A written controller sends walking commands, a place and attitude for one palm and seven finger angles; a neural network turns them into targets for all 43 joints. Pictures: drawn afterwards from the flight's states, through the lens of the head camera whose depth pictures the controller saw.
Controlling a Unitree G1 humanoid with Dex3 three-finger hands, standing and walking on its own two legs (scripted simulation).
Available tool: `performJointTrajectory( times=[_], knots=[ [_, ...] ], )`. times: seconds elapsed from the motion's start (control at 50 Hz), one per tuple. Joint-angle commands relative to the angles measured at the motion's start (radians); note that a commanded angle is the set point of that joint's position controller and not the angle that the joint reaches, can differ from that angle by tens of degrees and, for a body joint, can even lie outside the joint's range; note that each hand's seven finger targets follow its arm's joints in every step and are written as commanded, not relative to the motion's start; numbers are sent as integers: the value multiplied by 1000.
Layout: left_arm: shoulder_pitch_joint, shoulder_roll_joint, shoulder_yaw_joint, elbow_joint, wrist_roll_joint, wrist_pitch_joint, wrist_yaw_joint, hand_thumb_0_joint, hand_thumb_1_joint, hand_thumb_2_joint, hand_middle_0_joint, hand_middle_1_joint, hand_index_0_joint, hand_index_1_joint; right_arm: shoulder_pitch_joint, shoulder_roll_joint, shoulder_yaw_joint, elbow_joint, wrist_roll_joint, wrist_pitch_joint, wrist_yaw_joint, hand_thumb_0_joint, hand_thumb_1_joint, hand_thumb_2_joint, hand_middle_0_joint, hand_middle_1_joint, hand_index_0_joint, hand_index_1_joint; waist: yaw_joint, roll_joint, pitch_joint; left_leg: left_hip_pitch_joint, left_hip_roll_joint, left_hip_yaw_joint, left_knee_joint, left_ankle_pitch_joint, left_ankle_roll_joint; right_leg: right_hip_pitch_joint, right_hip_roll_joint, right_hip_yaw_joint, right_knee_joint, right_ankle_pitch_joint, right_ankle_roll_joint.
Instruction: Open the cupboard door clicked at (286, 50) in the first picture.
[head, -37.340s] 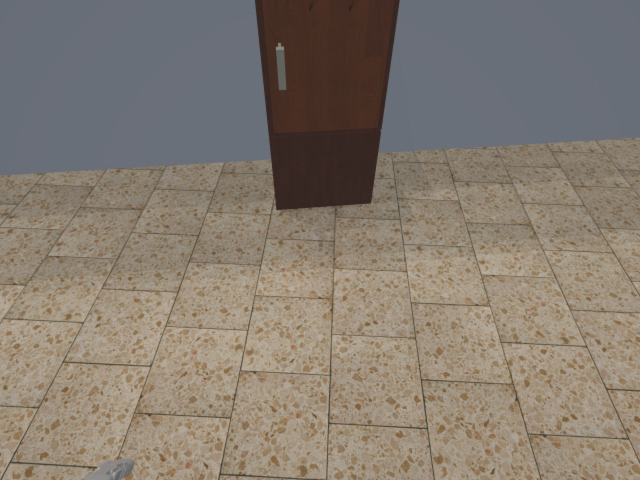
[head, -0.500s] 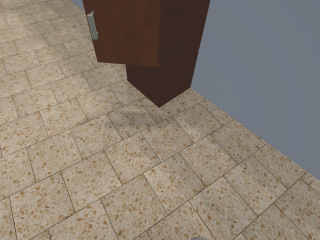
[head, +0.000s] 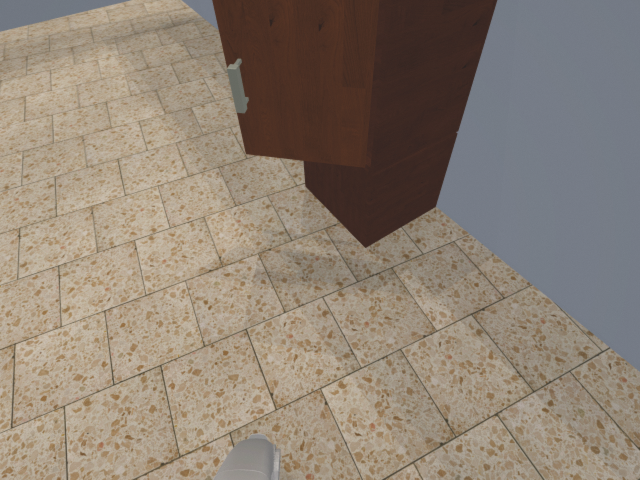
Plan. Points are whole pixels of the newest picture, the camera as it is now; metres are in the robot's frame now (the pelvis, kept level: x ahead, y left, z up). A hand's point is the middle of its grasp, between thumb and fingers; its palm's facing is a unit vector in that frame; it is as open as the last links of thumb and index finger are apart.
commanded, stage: take the last steps up to it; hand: left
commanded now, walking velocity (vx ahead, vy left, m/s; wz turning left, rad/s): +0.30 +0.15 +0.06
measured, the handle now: (240, 85) +1.07 +0.32 -0.09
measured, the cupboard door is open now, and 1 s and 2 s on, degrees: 44 44 44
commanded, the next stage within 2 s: come to a stop and stand still in 1.02 s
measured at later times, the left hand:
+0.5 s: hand (164, 377) +0.28 +0.29 -0.16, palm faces +0.01 -0.98 -0.22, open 7.4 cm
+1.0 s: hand (159, 351) +0.33 +0.33 -0.19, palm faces +0.05 -0.98 -0.19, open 7.3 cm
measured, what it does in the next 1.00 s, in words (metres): walks ahead: left foot, then right foot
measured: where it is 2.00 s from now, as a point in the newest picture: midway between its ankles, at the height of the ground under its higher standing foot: (298, 413)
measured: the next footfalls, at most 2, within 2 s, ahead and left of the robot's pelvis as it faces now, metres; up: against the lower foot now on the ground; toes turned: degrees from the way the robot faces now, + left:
left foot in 0.16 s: +0.20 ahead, +0.17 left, +0.00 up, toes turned +8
right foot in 0.66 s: +0.31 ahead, -0.02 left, +0.00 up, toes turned -11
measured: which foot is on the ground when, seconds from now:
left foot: up 0.00-0.14, down 0.16-0.68, up 0.70-1.00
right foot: down 0.00-0.16, up 0.18-0.64, down 0.66-1.00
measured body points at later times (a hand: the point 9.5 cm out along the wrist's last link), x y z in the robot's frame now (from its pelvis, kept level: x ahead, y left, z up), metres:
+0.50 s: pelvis +0.18 +0.11 -0.01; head +0.19 +0.09 +0.44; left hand +0.28 +0.34 -0.14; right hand +0.19 -0.13 -0.16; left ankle +0.17 +0.16 -0.75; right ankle +0.23 -0.01 -0.70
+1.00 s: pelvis +0.36 +0.14 -0.01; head +0.39 +0.15 +0.44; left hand +0.33 +0.38 -0.17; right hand +0.41 -0.11 -0.16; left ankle +0.46 +0.26 -0.73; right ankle +0.27 -0.01 -0.75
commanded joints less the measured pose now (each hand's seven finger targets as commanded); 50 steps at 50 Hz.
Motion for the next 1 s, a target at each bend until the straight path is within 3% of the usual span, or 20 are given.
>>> performJointTrajectory(
  times=[0.0, 0.06, 0.1, 0.12, 0.14, 0.16, 0.18, 0.24, 0.28, 0.48, 0.54, 0.6, 0.62, 0.64, 0.66, 0.68, 0.7, 0.78, 0.92, 0.98],
  knots=[
    [84, 192, 43, 2, 7, -12, 16, 0, 900, 900, -200, -300, -200, -300, -160, 22, 17, -116, 8, -44, 18, 0, -900, -900, 200, 300, 200, 300, 40, -188, 67, -32, -16, 70, -200, -2, 11, 23, -207, 74, -80, 460, -104],
    [52, 214, 51, 6, 11, -3, 19, 0, 900, 900, -200, -300, -200, -300, -127, 10, 17, -112, 10, -61, 15, 0, -900, -900, 200, 300, 200, 300, 13, -218, 50, 138, -42, 85, -331, -68, 48, -15, -236, 66, 5, 547, -99],
    [24, 216, 55, 1, 5, 3, 18, 0, 900, 900, -200, -300, -200, -300, 104, -50, 3, -40, 2, -74, -2, 0, -900, -900, 200, 300, 200, 300, -97, -123, -69, 489, -86, 106, -462, -22, 71, -124, -182, 8, 277, 571, -66],
    [59, 175, 48, -10, -4, 8, 9, 0, 900, 900, -200, -300, -200, -300, 246, -153, -21, -10, -9, -80, -16, 0, -900, -900, 200, 300, 200, 300, -142, 79, -206, 730, 48, -24, -448, 38, 111, -274, -86, -30, 518, 260, -36],
    [66, 113, 36, -37, -13, 14, 4, 0, 900, 900, -200, -300, -200, -300, 334, -256, -48, 7, -8, -82, -34, 0, -900, -900, 200, 300, 200, 300, -155, 318, -283, 846, 273, -375, -541, 92, 203, -502, 62, 5, 833, -323, -11],
    [-15, 117, 34, -68, -12, 22, 13, 0, 900, 900, -200, -300, -200, -300, 323, -251, -46, 6, 1, -69, -49, 0, -900, -900, 200, 300, 200, 300, -156, 255, -270, 794, 314, -413, -639, 62, 248, -573, 49, 133, 983, -333, -47],
    [-65, 112, 35, -82, -9, 23, 13, 0, 900, 900, -200, -300, -200, -300, 236, -207, -34, -16, 0, -71, -50, 0, -900, -900, 200, 300, 200, 300, -123, 145, -174, 659, 305, -350, -676, -51, 253, -605, 13, 150, 1035, -267, -63],
    [-41, 104, 39, -42, 6, 42, -2, 0, 900, 900, -200, -300, -200, -300, 63, -77, 6, -63, -1, -89, -56, 0, -900, -900, 200, 300, 200, 300, -30, 144, -38, 375, 226, -192, -741, -136, 206, -549, -45, 171, 984, -91, -52],
    [-18, 79, 39, -37, 9, 53, -4, 0, 900, 900, -200, -300, -200, -300, 78, -49, 13, -53, -1, -103, -59, 0, -900, -900, 200, 300, 200, 300, -7, 104, -28, 350, 197, -140, -769, -52, 211, -535, -30, 162, 926, -45, -46],
    [-244, 99, 38, -161, 7, 60, -16, 0, 900, 900, -200, -300, -200, -300, 155, -61, 5, -21, -7, -110, -48, 0, -900, -900, 200, 300, 200, 300, -20, 10, 20, 446, 195, -79, -813, 7, 266, -499, -4, 136, 469, 43, -41],
    [-278, 104, 36, -186, 6, 53, -15, 0, 900, 900, -200, -300, -200, -300, 187, -67, 6, 4, -10, -105, -46, 0, -900, -900, 200, 300, 200, 300, -25, 16, 27, 475, 184, -67, -766, 71, 252, -448, 27, 110, 381, 23, -48],
    [-201, 117, 41, -163, 8, 43, -13, 0, 900, 900, -200, -300, -200, -300, 196, -58, 15, 23, -5, -101, -49, 0, -900, -900, 200, 300, 200, 300, 13, -8, -11, 449, 117, 2, -603, 162, 189, -242, 69, 72, 211, 80, -65],
    [-95, 155, 52, -132, 8, 33, -9, 0, 900, 900, -200, -300, -200, -300, 184, -52, 17, 20, 5, -103, -47, 0, -900, -900, 200, 300, 200, 300, 61, -51, -68, 362, 60, 49, -450, 180, 149, -44, 41, 129, 159, 113, -91],
    [50, 244, 73, -94, 14, 21, 0, 0, 900, 900, -200, -300, -200, -300, 169, -33, 16, -2, 17, -107, -39, 0, -900, -900, 200, 300, 200, 300, 110, -218, -144, 138, -40, 117, -210, 12, 94, 190, -170, 423, 96, 139, -179],
    [118, 316, 86, -69, -1, 21, 4, 0, 900, 900, -200, -300, -200, -300, 152, -37, 15, -33, 10, -107, -35, 0, -900, -900, 200, 300, 200, 300, 114, -304, -150, -43, -109, 112, 60, -428, 55, 287, -374, 673, -30, 256, -298],
    [84, 285, 84, -74, -5, 17, 15, 0, 900, 900, -200, -300, -200, -300, 98, -64, 6, -32, 5, -99, -38, 0, -900, -900, 200, 300, 200, 300, 107, -168, -103, -88, -52, -23, 171, -382, 56, 210, -378, 637, -45, 282, -310],
    [23, 251, 74, -84, -5, 12, 20, 0, 900, 900, -200, -300, -200, -300, 62, -40, 6, -34, 6, -96, -37, 0, -900, -900, 200, 300, 200, 300, 82, -150, -53, -109, -21, -50, 195, -308, 49, 133, -334, 552, -43, 340, -275],
    [-67, 168, 47, -83, -4, -4, 13, 0, 900, 900, -200, -300, -200, -300, 109, 36, 15, -9, 5, -67, -23, 0, -900, -900, 200, 300, 200, 300, -6, -113, -24, 27, 11, -9, 51, -147, 10, -55, -193, 217, -79, 452, -173],
    [-71, 216, 58, -43, 5, -2, 5, 0, 900, 900, -200, -300, -200, -300, 30, 40, 12, -46, 7, -73, -2, 0, -900, -900, 200, 300, 200, 300, -2, -171, 1, 192, -27, 64, -313, -42, 14, -137, -167, 153, -49, 307, -145],
    [-96, 213, 59, -39, 3, 18, 3, 0, 900, 900, -200, -300, -200, -300, 176, -32, -2, -8, 2, -88, -11, 0, -900, -900, 200, 300, 200, 300, -82, -73, -35, 500, -57, 78, -469, 10, 24, -287, -110, 103, 141, 155, -100]
  ],
)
